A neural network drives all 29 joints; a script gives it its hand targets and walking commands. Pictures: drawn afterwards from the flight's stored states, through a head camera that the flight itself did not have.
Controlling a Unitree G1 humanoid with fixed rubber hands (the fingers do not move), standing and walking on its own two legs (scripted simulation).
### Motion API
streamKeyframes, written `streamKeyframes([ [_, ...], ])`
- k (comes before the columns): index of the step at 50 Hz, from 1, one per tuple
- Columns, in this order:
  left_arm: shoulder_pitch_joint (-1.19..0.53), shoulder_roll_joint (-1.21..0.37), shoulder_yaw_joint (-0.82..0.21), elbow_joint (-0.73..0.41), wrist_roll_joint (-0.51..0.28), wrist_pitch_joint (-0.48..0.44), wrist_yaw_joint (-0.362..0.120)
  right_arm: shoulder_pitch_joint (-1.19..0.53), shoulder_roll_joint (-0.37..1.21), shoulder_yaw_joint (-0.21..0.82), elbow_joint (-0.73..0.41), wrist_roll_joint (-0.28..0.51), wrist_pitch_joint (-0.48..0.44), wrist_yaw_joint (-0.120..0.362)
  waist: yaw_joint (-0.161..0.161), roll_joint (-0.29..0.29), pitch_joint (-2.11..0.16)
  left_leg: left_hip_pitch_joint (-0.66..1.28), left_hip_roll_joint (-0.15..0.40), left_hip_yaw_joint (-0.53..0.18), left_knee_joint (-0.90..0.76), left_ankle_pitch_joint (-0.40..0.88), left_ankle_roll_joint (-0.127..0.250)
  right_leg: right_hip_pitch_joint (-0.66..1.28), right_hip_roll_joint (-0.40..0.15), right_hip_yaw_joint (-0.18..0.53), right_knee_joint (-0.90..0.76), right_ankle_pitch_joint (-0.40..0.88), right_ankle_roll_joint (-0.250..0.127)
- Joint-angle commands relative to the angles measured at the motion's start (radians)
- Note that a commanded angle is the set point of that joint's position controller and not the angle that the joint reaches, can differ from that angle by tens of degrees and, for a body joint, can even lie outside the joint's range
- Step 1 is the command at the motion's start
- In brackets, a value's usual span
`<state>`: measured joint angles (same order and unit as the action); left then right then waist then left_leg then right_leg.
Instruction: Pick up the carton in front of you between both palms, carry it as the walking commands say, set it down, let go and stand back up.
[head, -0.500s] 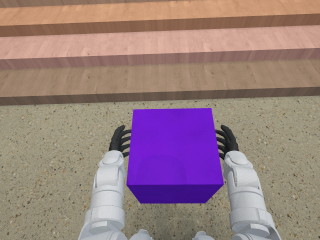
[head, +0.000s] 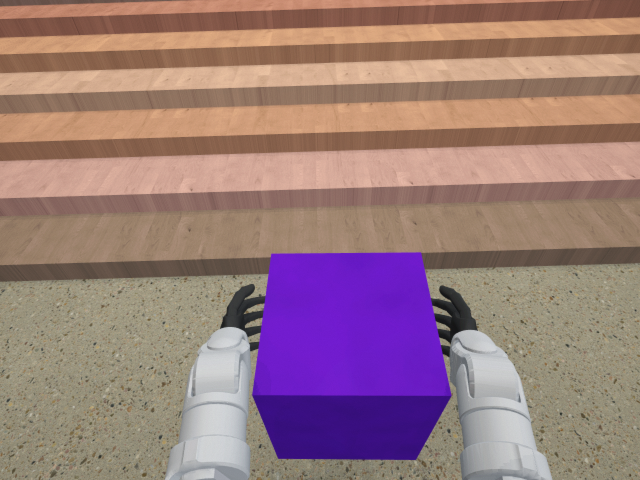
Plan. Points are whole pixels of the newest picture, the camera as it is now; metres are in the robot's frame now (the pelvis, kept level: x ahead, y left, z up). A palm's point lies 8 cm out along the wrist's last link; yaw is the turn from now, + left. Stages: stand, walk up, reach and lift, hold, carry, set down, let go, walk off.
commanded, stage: reach and lift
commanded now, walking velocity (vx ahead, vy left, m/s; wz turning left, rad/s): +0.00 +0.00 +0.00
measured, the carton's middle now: (346, 360) +0.31 +0.00 -0.05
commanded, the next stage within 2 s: hold in 0.76 s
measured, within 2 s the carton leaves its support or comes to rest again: neither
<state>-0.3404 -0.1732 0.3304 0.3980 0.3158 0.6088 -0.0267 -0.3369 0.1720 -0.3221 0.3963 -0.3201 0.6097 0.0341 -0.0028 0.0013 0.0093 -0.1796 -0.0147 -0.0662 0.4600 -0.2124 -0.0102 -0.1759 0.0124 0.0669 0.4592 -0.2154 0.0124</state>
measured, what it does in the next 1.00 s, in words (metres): stands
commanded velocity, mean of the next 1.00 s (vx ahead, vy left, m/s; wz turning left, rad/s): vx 0.00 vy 0.00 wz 0.00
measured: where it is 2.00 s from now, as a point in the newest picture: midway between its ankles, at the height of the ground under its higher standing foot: outside the picture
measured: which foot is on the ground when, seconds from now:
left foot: down 0.00-1.00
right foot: down 0.00-1.00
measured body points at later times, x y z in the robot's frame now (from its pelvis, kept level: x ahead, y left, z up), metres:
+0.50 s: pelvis +0.02 +0.00 +0.01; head +0.00 +0.00 +0.46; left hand +0.32 +0.15 +0.03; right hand +0.32 -0.15 +0.03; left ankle +0.03 +0.13 -0.74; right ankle +0.03 -0.13 -0.74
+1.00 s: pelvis +0.01 +0.00 +0.01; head -0.03 +0.00 +0.46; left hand +0.31 +0.15 +0.05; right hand +0.31 -0.15 +0.05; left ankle +0.03 +0.13 -0.74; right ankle +0.03 -0.13 -0.74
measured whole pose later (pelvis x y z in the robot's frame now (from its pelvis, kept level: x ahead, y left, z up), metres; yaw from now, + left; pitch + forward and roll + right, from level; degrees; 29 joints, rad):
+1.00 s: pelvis +0.01 +0.00 +0.01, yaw +0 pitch -8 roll +0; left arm -0.25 -0.15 0.21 0.20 0.27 0.76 -0.02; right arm -0.25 0.15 -0.20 0.19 -0.27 0.77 0.02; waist 0.00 0.00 0.03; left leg -0.02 -0.01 -0.07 0.33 -0.18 -0.01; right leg -0.02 0.01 0.07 0.34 -0.18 0.01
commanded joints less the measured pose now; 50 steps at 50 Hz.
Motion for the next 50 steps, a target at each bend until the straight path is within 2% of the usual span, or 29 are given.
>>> streamKeyframes([
  [1, -0.522, -0.939, -0.527, 0.023, -0.212, -0.021, -0.234, -0.528, 0.93, 0.522, 0.012, 0.208, -0.024, 0.23, -0.002, 0.0, -0.219, 0.059, -0.073, 0.003, -0.092, 0.01, 0.017, 0.047, 0.078, -0.012, -0.088, 0.015, -0.02],
  [24, -0.348, -0.892, -0.59, -0.126, -0.244, 0.025, -0.214, -0.351, 0.897, 0.585, -0.135, 0.248, 0.024, 0.204, 0.002, -0.002, -0.246, 0.164, -0.086, -0.003, -0.13, 0.244, 0.005, 0.159, 0.086, 0.002, -0.129, 0.252, -0.004],
  [37, -0.337, -0.875, -0.605, -0.174, -0.257, 0.058, -0.208, -0.342, 0.881, 0.602, -0.184, 0.262, 0.058, 0.2, 0.003, -0.002, -0.214, 0.168, -0.085, -0.004, -0.141, 0.227, 0.004, 0.167, 0.087, 0.003, -0.137, 0.237, -0.003],
  [42, -0.328, -0.883, -0.672, -0.263, -0.298, 0.088, -0.202, -0.336, 0.888, 0.669, -0.273, 0.3, 0.087, 0.194, -0.001, -0.001, -0.261, 0.206, -0.084, -0.008, -0.147, 0.289, 0.0, 0.205, 0.087, 0.005, -0.144, 0.298, -0.001],
  [44, -0.303, -0.863, -0.665, -0.272, -0.294, 0.111, -0.194, -0.311, 0.866, 0.662, -0.279, 0.296, 0.11, 0.189, -0.001, 0.001, -0.234, 0.21, -0.083, -0.008, -0.158, 0.274, 0.0, 0.205, 0.085, 0.007, -0.155, 0.283, -0.002],
  [48, -0.306, -0.823, -0.61, -0.23, -0.261, 0.137, -0.193, -0.312, 0.823, 0.607, -0.238, 0.266, 0.136, 0.189, 0.001, 0.001, -0.124, 0.17, -0.081, -0.001, -0.179, 0.136, 0.005, 0.158, 0.082, 0.001, -0.177, 0.138, -0.008],
  [50, -0.337, -0.831, -0.609, -0.227, -0.262, 0.137, -0.197, -0.346, 0.83, 0.606, -0.236, 0.266, 0.135, 0.193, 0.002, 0.001, -0.118, 0.162, -0.079, 0.001, -0.176, 0.104, 0.008, 0.147, 0.081, -0.003, -0.175, 0.104, -0.011],
])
